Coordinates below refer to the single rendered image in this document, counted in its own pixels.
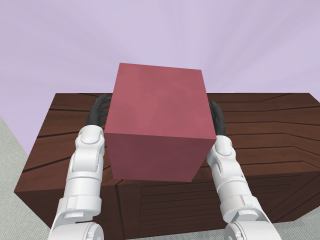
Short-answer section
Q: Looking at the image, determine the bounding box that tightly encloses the right robot upper arm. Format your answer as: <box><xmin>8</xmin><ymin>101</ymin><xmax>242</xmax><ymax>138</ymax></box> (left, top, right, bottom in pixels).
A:
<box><xmin>224</xmin><ymin>221</ymin><xmax>281</xmax><ymax>240</ymax></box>

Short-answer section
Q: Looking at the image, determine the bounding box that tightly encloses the robot left hand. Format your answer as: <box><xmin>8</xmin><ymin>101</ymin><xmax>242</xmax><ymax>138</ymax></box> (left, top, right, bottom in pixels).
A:
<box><xmin>85</xmin><ymin>93</ymin><xmax>112</xmax><ymax>127</ymax></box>

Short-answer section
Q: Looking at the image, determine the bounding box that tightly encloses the pedestal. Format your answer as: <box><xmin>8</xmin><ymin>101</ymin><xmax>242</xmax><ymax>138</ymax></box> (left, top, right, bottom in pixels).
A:
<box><xmin>14</xmin><ymin>93</ymin><xmax>320</xmax><ymax>240</ymax></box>

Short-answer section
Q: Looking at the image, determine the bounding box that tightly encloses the left robot forearm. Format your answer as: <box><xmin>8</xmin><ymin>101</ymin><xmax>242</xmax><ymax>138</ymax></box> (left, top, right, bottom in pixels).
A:
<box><xmin>47</xmin><ymin>125</ymin><xmax>105</xmax><ymax>240</ymax></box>

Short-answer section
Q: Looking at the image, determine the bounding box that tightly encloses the carton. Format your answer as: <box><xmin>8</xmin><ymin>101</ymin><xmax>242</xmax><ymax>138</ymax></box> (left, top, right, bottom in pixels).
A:
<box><xmin>104</xmin><ymin>63</ymin><xmax>217</xmax><ymax>182</ymax></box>

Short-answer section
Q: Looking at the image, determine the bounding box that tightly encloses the left robot upper arm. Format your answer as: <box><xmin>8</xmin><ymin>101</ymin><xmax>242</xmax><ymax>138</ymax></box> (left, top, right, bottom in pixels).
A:
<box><xmin>48</xmin><ymin>222</ymin><xmax>104</xmax><ymax>240</ymax></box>

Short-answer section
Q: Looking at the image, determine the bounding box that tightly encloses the right robot forearm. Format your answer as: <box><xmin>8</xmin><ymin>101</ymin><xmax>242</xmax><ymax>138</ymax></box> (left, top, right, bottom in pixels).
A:
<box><xmin>206</xmin><ymin>135</ymin><xmax>282</xmax><ymax>240</ymax></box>

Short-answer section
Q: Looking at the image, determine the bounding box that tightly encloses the robot right hand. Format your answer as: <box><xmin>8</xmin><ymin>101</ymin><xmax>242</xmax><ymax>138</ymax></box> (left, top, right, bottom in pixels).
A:
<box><xmin>208</xmin><ymin>100</ymin><xmax>227</xmax><ymax>136</ymax></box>

